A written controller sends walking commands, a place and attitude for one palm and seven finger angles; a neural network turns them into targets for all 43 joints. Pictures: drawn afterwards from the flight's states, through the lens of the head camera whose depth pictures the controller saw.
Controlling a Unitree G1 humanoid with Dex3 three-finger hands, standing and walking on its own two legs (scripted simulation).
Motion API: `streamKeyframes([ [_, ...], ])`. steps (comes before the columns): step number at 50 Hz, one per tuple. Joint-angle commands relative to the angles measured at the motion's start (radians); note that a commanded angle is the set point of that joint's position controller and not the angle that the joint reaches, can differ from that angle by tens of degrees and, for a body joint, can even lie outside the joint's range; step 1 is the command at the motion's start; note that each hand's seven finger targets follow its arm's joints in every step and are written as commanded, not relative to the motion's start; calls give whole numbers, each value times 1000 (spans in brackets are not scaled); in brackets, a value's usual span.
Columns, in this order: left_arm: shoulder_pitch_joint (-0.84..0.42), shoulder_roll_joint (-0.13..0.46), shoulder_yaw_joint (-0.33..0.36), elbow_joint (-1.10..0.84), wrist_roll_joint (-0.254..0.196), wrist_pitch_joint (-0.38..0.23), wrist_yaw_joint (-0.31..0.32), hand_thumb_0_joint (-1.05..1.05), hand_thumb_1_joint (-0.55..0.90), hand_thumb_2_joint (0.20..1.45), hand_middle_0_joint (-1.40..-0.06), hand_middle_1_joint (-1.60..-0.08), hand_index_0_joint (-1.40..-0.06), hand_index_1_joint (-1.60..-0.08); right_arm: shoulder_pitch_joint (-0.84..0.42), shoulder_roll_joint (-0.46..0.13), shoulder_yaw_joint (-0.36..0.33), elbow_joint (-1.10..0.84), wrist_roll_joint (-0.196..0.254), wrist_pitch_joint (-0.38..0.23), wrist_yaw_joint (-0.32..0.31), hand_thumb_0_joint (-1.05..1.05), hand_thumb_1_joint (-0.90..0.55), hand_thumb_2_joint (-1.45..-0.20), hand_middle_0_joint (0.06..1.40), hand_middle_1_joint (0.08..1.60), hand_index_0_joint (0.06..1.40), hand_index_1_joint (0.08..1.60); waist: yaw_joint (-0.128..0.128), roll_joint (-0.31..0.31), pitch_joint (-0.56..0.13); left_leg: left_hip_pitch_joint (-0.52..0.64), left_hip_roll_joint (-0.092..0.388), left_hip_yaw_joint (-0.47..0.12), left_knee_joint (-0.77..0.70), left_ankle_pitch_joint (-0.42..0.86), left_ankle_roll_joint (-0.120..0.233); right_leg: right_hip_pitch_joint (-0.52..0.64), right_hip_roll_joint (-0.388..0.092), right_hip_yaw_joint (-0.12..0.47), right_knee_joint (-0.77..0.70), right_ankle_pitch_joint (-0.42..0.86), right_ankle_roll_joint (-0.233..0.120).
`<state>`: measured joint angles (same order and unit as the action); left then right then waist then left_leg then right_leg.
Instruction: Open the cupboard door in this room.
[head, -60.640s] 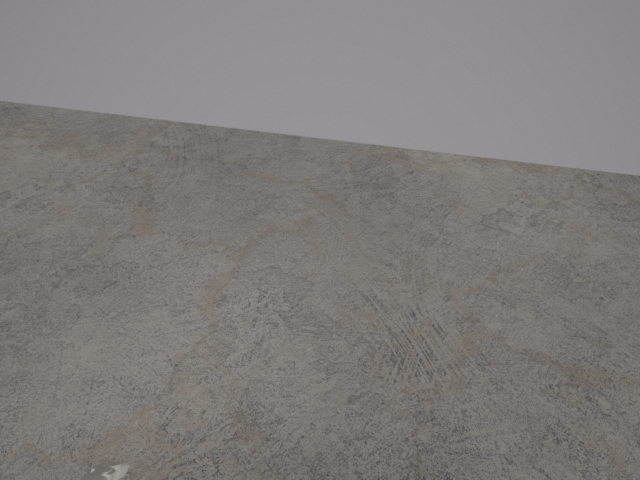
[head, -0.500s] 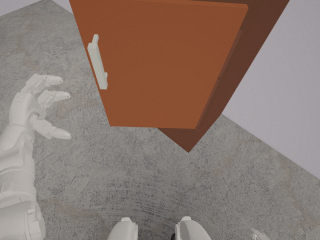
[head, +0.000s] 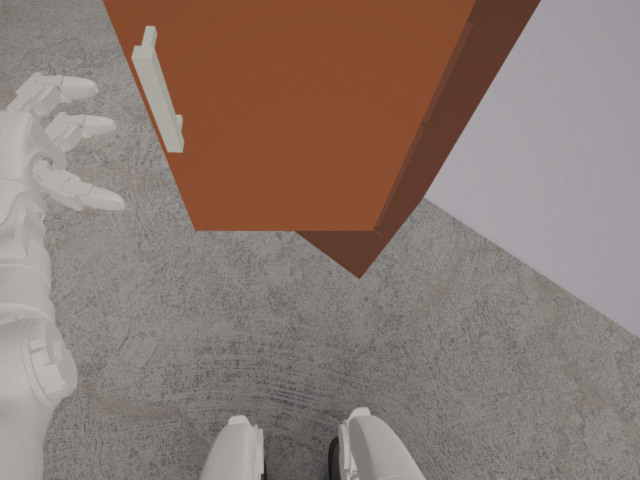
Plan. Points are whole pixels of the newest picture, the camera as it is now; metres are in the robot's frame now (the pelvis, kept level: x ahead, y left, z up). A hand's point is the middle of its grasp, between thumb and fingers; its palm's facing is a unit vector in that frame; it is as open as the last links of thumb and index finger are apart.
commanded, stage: move the hooked fingers beside the handle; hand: left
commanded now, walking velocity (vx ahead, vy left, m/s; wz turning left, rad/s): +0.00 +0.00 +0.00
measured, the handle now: (163, 94) +0.59 +0.18 +0.07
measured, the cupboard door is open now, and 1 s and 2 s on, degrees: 41 41 41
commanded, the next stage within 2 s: slide the fingers in behind the handle in 1.10 s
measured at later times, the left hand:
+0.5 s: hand (109, 111) +0.56 +0.24 +0.07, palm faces -0.03 -1.00 -0.01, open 13.9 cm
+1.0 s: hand (106, 121) +0.53 +0.24 +0.07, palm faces -0.01 -1.00 -0.01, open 13.9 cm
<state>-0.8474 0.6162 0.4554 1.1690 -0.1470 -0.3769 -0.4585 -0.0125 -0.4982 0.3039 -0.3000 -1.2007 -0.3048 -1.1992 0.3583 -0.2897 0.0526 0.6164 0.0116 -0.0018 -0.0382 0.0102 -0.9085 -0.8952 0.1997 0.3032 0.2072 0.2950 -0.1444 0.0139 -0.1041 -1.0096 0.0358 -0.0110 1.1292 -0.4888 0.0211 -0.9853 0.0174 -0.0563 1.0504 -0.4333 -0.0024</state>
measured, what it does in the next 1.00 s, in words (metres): stands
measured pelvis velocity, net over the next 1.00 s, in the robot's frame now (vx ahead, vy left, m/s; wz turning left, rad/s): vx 0.02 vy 0.01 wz -0.02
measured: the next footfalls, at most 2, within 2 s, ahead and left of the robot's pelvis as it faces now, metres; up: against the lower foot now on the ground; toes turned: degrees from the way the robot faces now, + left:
none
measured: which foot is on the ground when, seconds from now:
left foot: down 0.00-1.00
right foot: down 0.00-1.00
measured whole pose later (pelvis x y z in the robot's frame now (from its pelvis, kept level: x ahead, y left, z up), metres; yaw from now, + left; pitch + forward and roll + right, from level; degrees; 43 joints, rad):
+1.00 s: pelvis +0.02 +0.01 +0.00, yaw -1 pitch +24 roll -5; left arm -0.93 0.64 0.47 1.20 -0.09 -0.37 -0.38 -0.01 -0.50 0.30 -0.30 -1.20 -0.30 -1.20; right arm 0.37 -0.28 0.06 0.58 -0.01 0.08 -0.01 0.01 -0.91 -0.90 0.20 0.30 0.21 0.29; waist -0.19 0.02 -0.11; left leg -1.05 0.05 -0.01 1.14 -0.51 0.03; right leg -1.01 0.03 -0.06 1.03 -0.44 0.01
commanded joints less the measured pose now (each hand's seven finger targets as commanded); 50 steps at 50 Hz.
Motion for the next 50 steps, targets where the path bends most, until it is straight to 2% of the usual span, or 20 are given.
streamKeyframes([
  [1, -493, 325, 29, -153, 2, -38, 8, 0, -500, 300, -300, -1200, -300, -1200, 159, -195, -60, -50, -2, -7, -21, 0, -900, -900, 200, 300, 200, 300, -41, 124, -427, 264, -9, -46, -124, 270, 13, 155, 23, 41, -116, 184, -17],
  [5, -565, 373, 46, -157, 23, -39, 22, 0, -500, 300, -300, -1200, -300, -1200, 185, -202, -56, -45, -12, 1, -17, 0, -900, -900, 200, 300, 200, 300, -48, 186, -493, 304, -4, -60, -103, 320, 8, 115, 27, 33, -95, 195, -21],
  [8, -562, 409, 74, -106, 28, -23, 27, 0, -500, 300, -300, -1200, -300, -1200, 206, -204, -51, -50, -15, 9, -15, 0, -900, -900, 200, 300, 200, 300, -59, 136, -503, 256, -4, -53, -82, 338, 19, 140, 33, 35, -86, 228, -17],
  [10, -607, 423, 57, -112, 48, -11, 24, 0, -500, 300, -300, -1200, -300, -1200, 214, -204, -48, -47, -16, 17, -11, 0, -900, -900, 200, 300, 200, 300, -71, 188, -515, 255, -1, -49, -73, 354, 18, 130, 30, 40, -83, 247, -13],
  [11, -592, 458, 79, -101, 60, -5, 26, 0, -500, 300, -300, -1200, -300, -1200, 222, -207, -46, -47, -18, 24, -10, 0, -900, -900, 200, 300, 200, 300, -59, 183, -517, 249, -1, -53, -71, 356, 16, 133, 32, 36, -80, 242, -16],
  [12, -602, 445, 65, -92, 64, 3, 27, 0, -500, 300, -300, -1200, -300, -1200, 225, -205, -44, -50, -18, 27, -9, 0, -900, -900, 200, 300, 200, 300, -72, 194, -507, 249, 1, -51, -70, 363, 17, 124, 33, 35, -81, 249, -15],
  [14, -638, 488, 87, -100, 67, 4, 29, 0, -500, 300, -300, -1200, -300, -1200, 236, -210, -41, -52, -20, 35, -10, 0, -900, -900, 200, 300, 200, 300, -76, 190, -526, 255, 5, -58, -65, 380, 17, 122, 37, 31, -75, 258, -14],
  [16, -643, 466, 74, -129, 76, 2, 31, 0, -500, 300, -300, -1200, -300, -1200, 254, -207, -47, -46, -26, 41, -4, 0, -900, -900, 200, 300, 200, 300, -71, 258, -574, 331, 8, -69, -65, 444, 7, 92, 36, 21, -69, 275, -19],
  [19, -570, 427, 77, -118, 61, 11, 29, 0, -500, 300, -300, -1200, -300, -1200, 267, -206, -50, -49, -29, 55, 7, 0, -900, -900, 200, 300, 200, 300, -68, 232, -578, 373, 15, -73, -69, 501, 4, 84, 43, 12, -74, 304, -18],
  [21, -542, 448, 96, -105, 59, 23, 27, 0, -500, 300, -300, -1200, -300, -1200, 267, -207, -51, -54, -27, 65, 8, 0, -900, -900, 200, 300, 200, 300, -66, 188, -547, 310, 11, -59, -72, 457, 12, 123, 43, 19, -85, 306, -13],
  [25, -553, 435, 96, -215, 63, -2, 42, 0, -500, 300, -300, -1200, -300, -1200, 274, -202, -60, -54, -31, 76, 15, 0, -900, -900, 200, 300, 200, 300, -45, 271, -602, 441, 16, -77, -85, 549, -6, 91, 46, 7, -85, 313, -21],
  [30, -524, 363, 66, -175, 46, -6, 57, 0, -500, 300, -300, -1200, -300, -1200, 273, -195, -63, -37, -29, 83, 18, 0, -900, -900, 200, 300, 200, 300, -65, 209, -519, 426, 18, -78, -99, 536, -5, 84, 51, 0, -102, 307, -19],
  [31, -535, 358, 62, -193, 48, -8, 61, 0, -500, 300, -300, -1200, -300, -1200, 269, -194, -65, -38, -30, 83, 18, 0, -900, -900, 200, 300, 200, 300, -64, 228, -512, 429, 16, -72, -103, 522, -4, 84, 49, 3, -109, 301, -18],
  [33, -510, 381, 87, -227, 50, -20, 69, 0, -500, 300, -300, -1200, -300, -1200, 270, -195, -68, -47, -32, 84, 17, 0, -900, -900, 200, 300, 200, 300, -43, 240, -554, 456, 15, -72, -100, 575, -7, 113, 50, 4, -100, 332, -25],
  [34, -505, 359, 70, -234, 50, -24, 71, 0, -500, 300, -300, -1200, -300, -1200, 267, -188, -67, -47, -31, 86, 21, 0, -900, -900, 200, 300, 200, 300, -43, 265, -566, 478, 15, -74, -101, 606, -13, 107, 50, 3, -101, 343, -23],
  [38, -465, 280, 30, -218, 30, -31, 69, 0, -500, 300, -300, -1200, -300, -1200, 254, -181, -70, -52, -27, 91, 23, 0, -900, -900, 200, 300, 200, 300, -51, 199, -501, 463, 15, -70, -111, 595, -8, 119, 52, 0, -115, 348, -23],
  [43, -495, 303, 38, -172, 33, -35, 79, 0, -500, 300, -300, -1200, -300, -1200, 232, -185, -66, -55, -23, 90, 15, 0, -900, -900, 200, 300, 200, 300, -62, 150, -428, 373, 5, -57, -117, 464, 2, 129, 47, 9, -118, 304, -22],
  [45, -524, 333, 49, -210, 43, -55, 83, 0, -500, 300, -300, -1200, -300, -1200, 225, -187, -67, -54, -26, 87, 11, 0, -900, -900, 200, 300, 200, 300, -56, 196, -484, 402, 5, -59, -110, 478, -4, 124, 42, 14, -109, 306, -21],
  [47, -528, 296, 23, -197, 39, -64, 80, 0, -500, 300, -300, -1200, -300, -1200, 218, -182, -65, -51, -25, 81, 13, 0, -900, -900, 200, 300, 200, 300, -64, 187, -487, 401, 4, -59, -102, 466, -3, 119, 43, 15, -109, 298, -20],
  [50, -525, 316, 39, -195, 35, -73, 71, 0, -500, 300, -300, -1200, -300, -1200, 217, -185, -66, -46, -25, 79, 10, 0, -900, -900, 200, 300, 200, 300, -52, 206, -529, 424, 5, -67, -95, 504, -9, 128, 42, 14, -97, 316, -22],
])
